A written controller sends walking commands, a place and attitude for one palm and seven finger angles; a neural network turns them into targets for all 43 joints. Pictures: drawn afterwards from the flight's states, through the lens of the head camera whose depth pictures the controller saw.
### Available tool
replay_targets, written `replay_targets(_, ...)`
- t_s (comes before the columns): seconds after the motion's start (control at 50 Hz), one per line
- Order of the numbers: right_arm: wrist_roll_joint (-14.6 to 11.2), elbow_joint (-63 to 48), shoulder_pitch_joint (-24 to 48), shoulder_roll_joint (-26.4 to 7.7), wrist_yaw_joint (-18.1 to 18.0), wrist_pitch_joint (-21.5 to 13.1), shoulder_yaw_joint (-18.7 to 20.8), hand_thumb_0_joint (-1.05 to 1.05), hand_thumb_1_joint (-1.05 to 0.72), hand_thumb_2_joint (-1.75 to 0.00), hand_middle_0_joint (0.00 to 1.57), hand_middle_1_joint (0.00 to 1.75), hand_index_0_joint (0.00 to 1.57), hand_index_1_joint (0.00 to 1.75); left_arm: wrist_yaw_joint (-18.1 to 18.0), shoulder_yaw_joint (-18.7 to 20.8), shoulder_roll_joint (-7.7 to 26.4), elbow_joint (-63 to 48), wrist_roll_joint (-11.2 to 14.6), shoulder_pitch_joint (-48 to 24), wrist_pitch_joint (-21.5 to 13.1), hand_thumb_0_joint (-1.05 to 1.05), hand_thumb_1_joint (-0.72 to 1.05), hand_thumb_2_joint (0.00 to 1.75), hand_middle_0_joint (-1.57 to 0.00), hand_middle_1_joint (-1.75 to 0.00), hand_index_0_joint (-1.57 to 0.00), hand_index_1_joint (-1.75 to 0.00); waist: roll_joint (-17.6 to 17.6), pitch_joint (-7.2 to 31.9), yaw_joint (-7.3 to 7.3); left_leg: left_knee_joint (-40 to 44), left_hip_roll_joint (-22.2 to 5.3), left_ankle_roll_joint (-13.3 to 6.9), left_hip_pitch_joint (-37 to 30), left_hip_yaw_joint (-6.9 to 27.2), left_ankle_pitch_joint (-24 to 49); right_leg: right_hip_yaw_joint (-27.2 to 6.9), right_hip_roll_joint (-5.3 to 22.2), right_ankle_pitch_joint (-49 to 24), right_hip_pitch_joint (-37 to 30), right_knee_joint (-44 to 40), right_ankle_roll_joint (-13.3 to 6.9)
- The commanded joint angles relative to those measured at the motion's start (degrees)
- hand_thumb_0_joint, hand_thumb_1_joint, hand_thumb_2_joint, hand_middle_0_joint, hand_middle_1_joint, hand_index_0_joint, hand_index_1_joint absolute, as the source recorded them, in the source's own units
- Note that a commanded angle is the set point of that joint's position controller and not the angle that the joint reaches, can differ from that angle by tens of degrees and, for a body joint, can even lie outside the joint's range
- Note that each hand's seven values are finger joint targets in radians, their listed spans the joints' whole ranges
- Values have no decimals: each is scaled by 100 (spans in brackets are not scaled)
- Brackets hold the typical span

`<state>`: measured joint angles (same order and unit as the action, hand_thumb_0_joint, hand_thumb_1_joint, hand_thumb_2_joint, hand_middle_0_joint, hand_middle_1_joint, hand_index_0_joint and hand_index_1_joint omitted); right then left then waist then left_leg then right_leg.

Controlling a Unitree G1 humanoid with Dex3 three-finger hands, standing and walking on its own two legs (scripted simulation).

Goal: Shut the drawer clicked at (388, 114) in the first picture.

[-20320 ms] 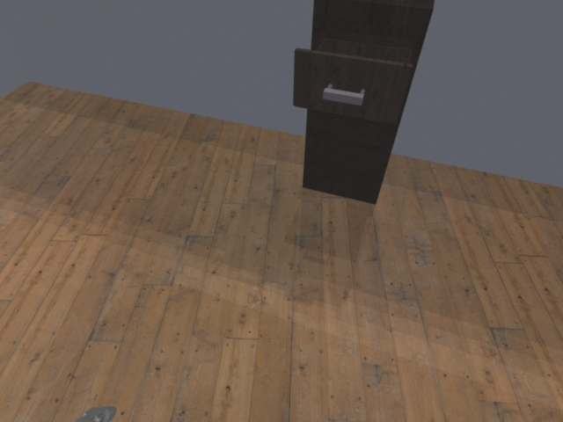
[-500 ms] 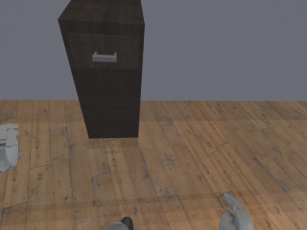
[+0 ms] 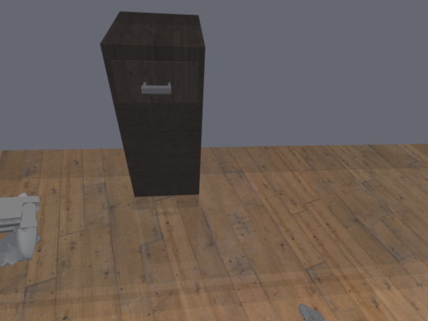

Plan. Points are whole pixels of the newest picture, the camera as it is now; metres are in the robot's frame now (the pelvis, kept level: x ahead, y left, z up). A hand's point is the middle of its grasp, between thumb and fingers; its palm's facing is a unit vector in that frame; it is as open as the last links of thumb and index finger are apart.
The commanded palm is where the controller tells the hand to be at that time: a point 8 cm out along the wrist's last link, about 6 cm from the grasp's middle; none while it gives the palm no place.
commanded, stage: stop stepping back and stand still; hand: left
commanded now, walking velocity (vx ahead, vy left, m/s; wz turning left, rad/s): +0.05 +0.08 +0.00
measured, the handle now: (156, 87) +0.99 +0.24 -0.04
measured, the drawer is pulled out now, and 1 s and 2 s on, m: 0.00 0.00 0.00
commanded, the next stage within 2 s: let the arm hang, fingers relaxed in 0.30 s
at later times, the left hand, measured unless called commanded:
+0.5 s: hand (60, 260) +0.21 +0.26 +0.06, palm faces +0.25 -0.82 -0.52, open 3.2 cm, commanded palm none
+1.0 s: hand out of the picture -0.05 +0.23 -0.17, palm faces +0.09 -0.96 -0.26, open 5.5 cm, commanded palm none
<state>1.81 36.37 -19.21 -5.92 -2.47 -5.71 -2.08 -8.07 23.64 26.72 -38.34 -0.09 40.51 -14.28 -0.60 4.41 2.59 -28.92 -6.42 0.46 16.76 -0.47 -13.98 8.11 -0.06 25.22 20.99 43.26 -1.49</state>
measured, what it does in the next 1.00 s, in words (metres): steps on the spot: right foot, then left foot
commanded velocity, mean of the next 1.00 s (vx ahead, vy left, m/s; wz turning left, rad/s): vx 0.01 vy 0.03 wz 0.00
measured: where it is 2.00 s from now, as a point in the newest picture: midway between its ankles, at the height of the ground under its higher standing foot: outside the picture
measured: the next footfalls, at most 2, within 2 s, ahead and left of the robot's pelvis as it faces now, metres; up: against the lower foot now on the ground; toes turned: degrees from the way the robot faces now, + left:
right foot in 0.04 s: +0.05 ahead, -0.11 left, +0.00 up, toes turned -1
left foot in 0.26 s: +0.06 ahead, +0.15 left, +0.00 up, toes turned +8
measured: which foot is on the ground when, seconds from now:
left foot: down 0.00-0.02, up 0.04-0.24, down 0.26-1.00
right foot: up 0.00-0.02, down 0.04-1.00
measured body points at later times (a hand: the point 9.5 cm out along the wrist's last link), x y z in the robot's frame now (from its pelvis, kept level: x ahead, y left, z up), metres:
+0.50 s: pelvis +0.00 +0.01 -0.02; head +0.00 -0.03 +0.43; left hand +0.19 +0.30 +0.09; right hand +0.19 -0.22 -0.13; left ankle +0.02 +0.14 -0.74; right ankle +0.01 -0.11 -0.74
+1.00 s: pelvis +0.00 +0.03 +0.00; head +0.02 +0.03 +0.45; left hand -0.05 +0.28 -0.15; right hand +0.03 -0.20 -0.16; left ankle +0.02 +0.14 -0.74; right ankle +0.00 -0.11 -0.74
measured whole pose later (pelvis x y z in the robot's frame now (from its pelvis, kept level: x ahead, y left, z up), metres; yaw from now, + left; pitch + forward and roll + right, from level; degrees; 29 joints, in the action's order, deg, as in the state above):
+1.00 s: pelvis +0.00 +0.03 +0.00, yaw +5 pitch -1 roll +0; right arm 1.1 60.4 -15.7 -11.0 -0.6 1.7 0.6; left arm -0.7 0.3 12.9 61.8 -0.9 18.8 1.6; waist -1.3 -3.7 -0.8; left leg -25.9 -0.9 -1.0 14.0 -3.5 -11.2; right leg 4.6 3.7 13.6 10.4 24.9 1.8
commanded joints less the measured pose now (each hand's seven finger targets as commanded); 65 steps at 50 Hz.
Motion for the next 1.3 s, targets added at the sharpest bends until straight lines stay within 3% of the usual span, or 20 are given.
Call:
replay_targets(0.0, -197, -823, 1104, -1032, -215, -17, 509, 0, -90, -90, 20, 30, 20, 30, -187, 662, 625, 90, 122, -659, 122, 0, 90, 90, -140, -160, -140, -160, 1643, -390, -272, -2567, 524, -205, 2631, -339, -1808, -2593, 1371, 1344, -1771, -2858, -833)
replay_targets(0.02, -233, -838, 1158, -1155, -271, -101, 578, 0, -90, -90, 20, 30, 20, 30, -156, 759, 850, -16, 183, -1002, 81, 0, 90, 90, -140, -160, -140, -160, 2197, -626, -214, -3995, 653, -132, 2853, 20, -1420, -3874, 2215, 332, -1224, -3373, -1148)
replay_targets(0.06, -56, -641, 1130, -1103, -137, -284, 463, 0, -90, -90, 20, 30, 20, 30, -160, 1035, 1224, -632, 149, -1576, -167, 0, 90, 90, -140, -160, -140, -160, 1555, -274, -7, -4013, 99, 32, 2484, 307, -945, -3609, 2466, -1318, -1030, -3022, -1411)
replay_targets(0.08, -90, -514, 982, -1013, -132, -283, 459, 0, -90, -90, 20, 30, 20, 30, -148, 744, 683, -155, 148, -1382, -140, 0, 90, 90, -140, -160, -140, -160, 1167, 163, 22, -3445, 127, -63, 1496, 284, -961, -2846, 2099, 642, -419, -2960, -1044)
replay_targets(0.18, -88, -551, 1345, -1079, -390, -509, 410, 0, -90, -90, 20, 30, 20, 30, -181, 97, 259, -737, 98, -1417, -224, 0, 90, 90, -140, -160, -140, -160, 592, -484, -103, -257, 490, -224, -471, -597, -218, -1075, 1259, 270, 294, -2215, -467)
replay_targets(0.22, -81, -631, 1205, -1267, -426, -617, 491, 0, -90, -90, 20, 30, 20, 30, -219, 215, 379, -1012, 84, -1479, -327, 0, 90, 90, -140, -160, -140, -160, -417, -430, -136, 597, 106, -399, -723, 170, -420, -963, 892, -126, 236, -1249, -172)
replay_targets(0.26, -146, -826, 1135, -1355, -387, -587, 514, 0, -90, -90, 20, 30, 20, 30, -245, 453, 500, -1059, 68, -1205, -380, 0, 90, 90, -140, -160, -140, -160, -1525, -317, -213, 1115, -939, -805, -762, 1567, 394, -388, 201, -184, 487, -33, 207)
replay_targets(0.3, -135, -769, 1148, -1207, -312, -597, 468, 0, -90, -90, 20, 30, 20, 30, -211, 635, 573, -932, 64, -1200, -401, 0, 90, 90, -140, -160, -140, -160, -1766, -511, -188, 1329, -912, -831, 1, 1335, 535, -413, 222, 272, -66, 21, 173)
replay_targets(0.36, -217, -843, 1029, -1215, -182, -542, 492, 0, -90, -90, 20, 30, 20, 30, -167, 735, 498, -603, 103, -572, -371, 0, 90, 90, -140, -160, -140, -160, -787, -129, -245, 88, -208, -395, 177, 166, 1003, -585, 257, -1328, -1133, -1647, 110)
replay_targets(0.38, -156, 239, 1284, -2049, 285, -386, 751, 0, -90, -90, 20, 30, 20, 30, 658, -1645, -476, 4185, -375, -1000, 842, 0, 90, 90, -140, -160, -140, -160, 70, 140, -203, -1359, 167, -106, 688, -224, 1597, -1252, 1269, -4789, -1017, -966, -45)
replay_targets(0.4, -243, 167, 887, -1331, 327, -106, 685, 0, -90, -90, 20, 30, 20, 30, 755, -1717, -617, 4448, -275, -1147, 1257, 0, 90, 90, -136, -156, -136, -156, 549, 585, -125, -1227, 193, 101, 543, -100, 287, -1628, 1570, -5047, -1080, -1186, -243)
replay_targets(0.42, -262, 207, 719, -1282, 322, -7, 596, 0, -90, -90, 20, 30, 20, 30, 799, -1712, -603, 4476, -238, -1368, 1320, 0, 90, 90, -132, -151, -132, -151, 735, 372, -29, -1210, 214, 125, 382, -4, -491, -1649, 1614, -3670, -561, -1479, -302)
replay_targets(0.44, -191, 293, 573, -1276, 328, 159, 532, 0, -90, -90, 20, 30, 20, 30, 806, -1703, -649, 4669, -223, -1651, 1344, 0, 90, 90, -128, -147, -128, -147, 1142, 282, -87, -1276, 222, 56, 421, 18, -358, -1373, 1476, -2455, -270, -1514, -311)
replay_targets(0.52, -27, 288, 780, -1368, 314, 469, 463, 0, -90, -90, 20, 30, 20, 30, 774, -1849, -547, 5776, -216, -2125, 1432, 0, 90, 90, -112, -130, -112, -130, 2215, -391, -202, -997, 439, -141, 509, 12, 156, -965, 1173, -3156, -498, -1559, -214)
replay_targets(0.6, 12, 719, 718, -1365, 291, 518, 374, 0, -90, -90, 20, 30, 20, 30, 727, -2000, -583, 6938, -114, -2374, 1487, 0, 90, 90, -96, -112, -96, -112, -139, -404, -221, -37, 76, -228, -118, 339, 2161, -694, 753, -2405, -554, -1173, 97)
replay_targets(0.64, -1, 976, 777, -1360, 252, 510, 321, 0, -90, -90, 20, 30, 20, 30, 707, -2064, -659, 7546, -73, -2344, 1483, 0, 90, 90, -88, -104, -88, -104, -923, -394, -306, 366, -11, -315, 49, 487, 1901, -681, 564, -1577, -905, -1376, 135)
replay_targets(0.74, -48, 1445, 533, -1149, 170, 557, 333, 0, -90, -90, 20, 30, 20, 30, 696, -2099, -770, 8621, -43, -2173, 1443, 0, 90, 90, -68, -82, -68, -82, -966, 5, -293, 587, 54, -242, -290, 327, 707, -709, 621, -1349, -1247, -1941, 22)
replay_targets(0.8, -76, 1692, 353, -1163, 156, 589, 368, 0, -90, -90, 20, 30, 20, 30, 707, -2141, -760, 9029, -52, -2267, 1436, 0, 90, 90, -56, -69, -56, -69, -237, -198, -243, 702, 36, -222, -386, 305, 390, -660, 655, -1157, -1073, -2192, -1)
replay_targets(0.98, -104, 2252, 143, -1106, 132, 580, 373, 0, -90, -90, 20, 30, 20, 30, 677, -2243, -796, 9852, -53, -2189, 1429, 0, 90, 90, -20, -30, -20, -30, 8, -695, -225, 1029, 19, -231, -532, 260, 235, -656, 674, -1001, -806, -2394, 12)
replay_targets(1.28, -82, 2656, -6, -766, 117, 566, 355, 0, -90, -90, 20, 30, 20, 30, 620, -2224, -1063, 10178, -58, -2259, 1404, 0, 90, 90, -20, -30, -20, -30, -5, -895, -231, 1068, 90, -172, -462, 116, 401, -698, 680, -1103, -863, -2442, 49)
